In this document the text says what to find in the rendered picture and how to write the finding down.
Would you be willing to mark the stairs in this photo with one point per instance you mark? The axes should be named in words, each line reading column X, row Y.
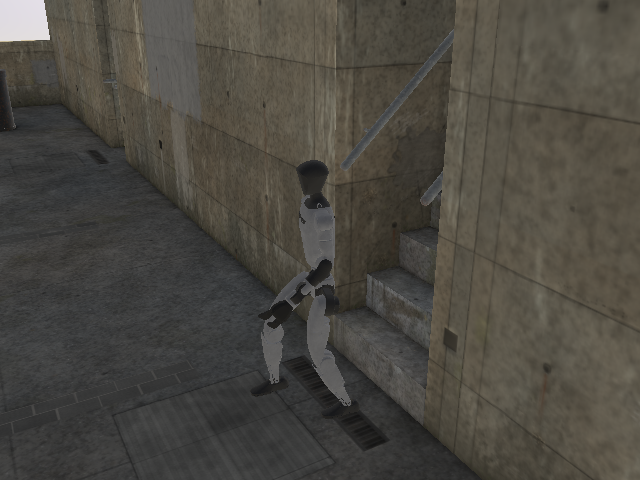
column 389, row 338

